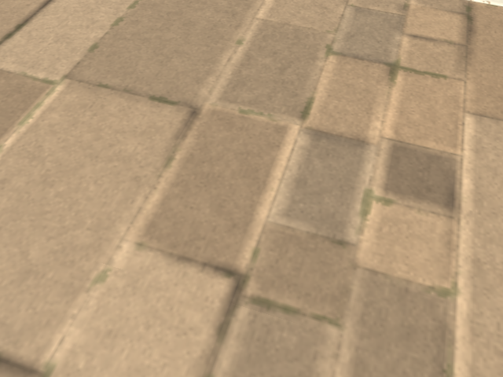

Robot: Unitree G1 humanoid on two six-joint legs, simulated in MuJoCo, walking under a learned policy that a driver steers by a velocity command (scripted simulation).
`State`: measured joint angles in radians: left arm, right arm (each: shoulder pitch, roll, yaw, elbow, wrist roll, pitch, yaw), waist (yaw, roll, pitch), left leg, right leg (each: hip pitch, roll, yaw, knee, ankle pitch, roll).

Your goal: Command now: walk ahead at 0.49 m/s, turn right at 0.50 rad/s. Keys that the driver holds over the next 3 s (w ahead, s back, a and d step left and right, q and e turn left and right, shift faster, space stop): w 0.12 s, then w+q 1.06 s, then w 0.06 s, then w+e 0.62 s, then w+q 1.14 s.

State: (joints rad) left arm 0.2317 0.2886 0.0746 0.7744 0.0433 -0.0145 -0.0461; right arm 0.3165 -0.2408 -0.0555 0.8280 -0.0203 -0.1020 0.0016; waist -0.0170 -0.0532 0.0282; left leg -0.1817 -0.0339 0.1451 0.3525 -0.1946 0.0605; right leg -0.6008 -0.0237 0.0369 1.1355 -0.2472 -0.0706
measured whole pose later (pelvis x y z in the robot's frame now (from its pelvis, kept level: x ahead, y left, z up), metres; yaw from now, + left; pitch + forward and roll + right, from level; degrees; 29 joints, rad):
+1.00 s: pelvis +0.52 +0.04 +0.00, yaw +22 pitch +0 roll +0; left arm 0.18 0.24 0.04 0.80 0.04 -0.06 -0.01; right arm 0.29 -0.26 -0.08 0.86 0.00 -0.03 0.01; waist -0.01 -0.02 0.06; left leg -0.23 -0.13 0.02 0.41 -0.18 0.14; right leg -0.54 -0.12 0.02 1.14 -0.30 0.02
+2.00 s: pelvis +1.02 +0.25 -0.01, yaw +15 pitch +1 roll +0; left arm 0.35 0.29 0.07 0.85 0.03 -0.05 -0.02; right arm 0.18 -0.25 -0.03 0.76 -0.03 -0.07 0.00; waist 0.03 -0.03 0.01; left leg -0.32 -0.04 0.00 0.48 -0.18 0.05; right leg -0.33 0.07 0.07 1.05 -0.38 -0.07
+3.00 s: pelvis +1.43 +0.48 -0.01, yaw +47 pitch +1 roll +0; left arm 0.27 0.26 0.04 0.79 0.03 -0.05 -0.01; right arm 0.21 -0.28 -0.06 0.78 -0.01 -0.01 0.02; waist 0.03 -0.02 0.07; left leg -0.30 -0.12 0.03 0.48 -0.19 0.13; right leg -0.43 -0.10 -0.02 1.18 -0.35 0.01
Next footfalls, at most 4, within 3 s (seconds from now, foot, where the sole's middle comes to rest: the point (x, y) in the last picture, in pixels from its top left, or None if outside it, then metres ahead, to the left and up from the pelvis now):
0.28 right None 0.29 -0.13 -0.78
0.80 left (215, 349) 0.56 0.10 -0.78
1.34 right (221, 237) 0.91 0.09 -0.78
1.88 left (141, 196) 1.08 0.36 -0.78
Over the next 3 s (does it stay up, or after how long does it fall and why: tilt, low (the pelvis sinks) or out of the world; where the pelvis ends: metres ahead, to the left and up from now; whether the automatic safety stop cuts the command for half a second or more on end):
stays up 1.43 0.48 -0.01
